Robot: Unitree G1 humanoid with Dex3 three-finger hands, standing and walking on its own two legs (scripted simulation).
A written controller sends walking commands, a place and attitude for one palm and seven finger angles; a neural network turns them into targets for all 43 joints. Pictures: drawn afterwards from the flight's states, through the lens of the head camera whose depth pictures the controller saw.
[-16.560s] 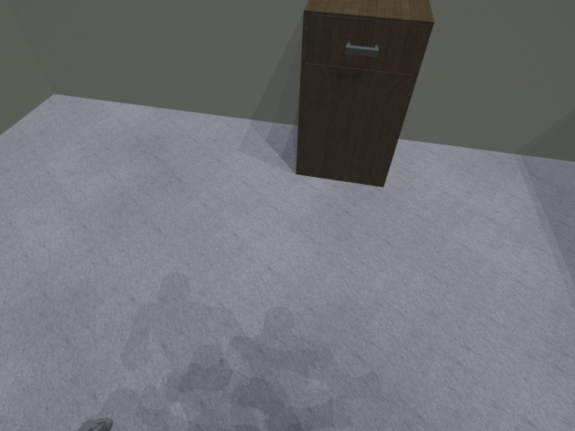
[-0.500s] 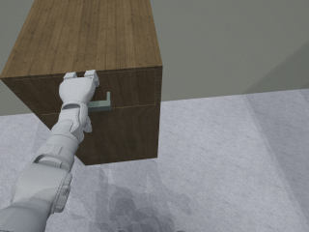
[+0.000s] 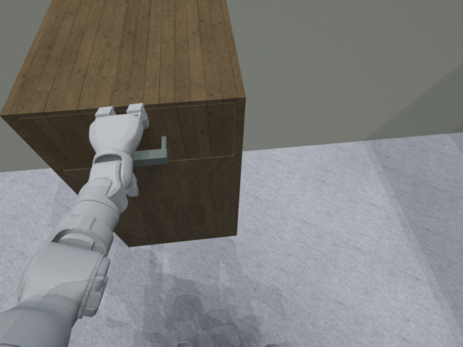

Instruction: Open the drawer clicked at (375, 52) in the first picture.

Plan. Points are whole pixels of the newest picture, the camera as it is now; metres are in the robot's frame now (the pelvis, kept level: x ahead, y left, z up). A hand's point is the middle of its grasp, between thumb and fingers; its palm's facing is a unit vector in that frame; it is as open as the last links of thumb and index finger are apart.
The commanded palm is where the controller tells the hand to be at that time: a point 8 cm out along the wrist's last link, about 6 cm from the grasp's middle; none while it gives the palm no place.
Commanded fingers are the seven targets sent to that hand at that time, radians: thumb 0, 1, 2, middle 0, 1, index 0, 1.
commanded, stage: lower the fingers behind the handle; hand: left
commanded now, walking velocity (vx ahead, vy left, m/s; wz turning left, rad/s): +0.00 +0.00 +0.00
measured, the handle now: (139, 150) +0.52 +0.17 -0.04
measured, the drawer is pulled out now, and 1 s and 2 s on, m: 0.00 0.00 0.00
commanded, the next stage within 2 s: close the thumb around the handle in 1.68 s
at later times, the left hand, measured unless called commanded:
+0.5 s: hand (133, 161) +0.47 +0.17 -0.01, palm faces -0.06 -0.03 -1.00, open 13.8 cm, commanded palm +0.46 +0.17 +0.05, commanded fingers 0.00 -0.50 0.30 -0.30 -1.20 -0.30 -1.20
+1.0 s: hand (134, 171) +0.47 +0.18 -0.03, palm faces -0.05 -0.04 -1.00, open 13.8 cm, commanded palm +0.45 +0.18 +0.01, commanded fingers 0.00 -0.50 0.30 -0.30 -1.20 -0.30 -1.20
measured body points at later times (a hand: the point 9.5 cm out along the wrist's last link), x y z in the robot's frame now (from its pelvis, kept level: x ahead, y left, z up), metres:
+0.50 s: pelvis -0.01 +0.00 -0.01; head +0.09 -0.01 +0.43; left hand +0.47 +0.17 +0.05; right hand +0.00 -0.27 -0.14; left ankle -0.01 +0.11 -0.70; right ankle -0.04 -0.11 -0.70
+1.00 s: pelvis -0.01 +0.00 -0.03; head +0.10 +0.00 +0.41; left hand +0.47 +0.18 +0.02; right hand -0.01 -0.26 -0.16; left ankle -0.01 +0.11 -0.70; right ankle -0.04 -0.11 -0.70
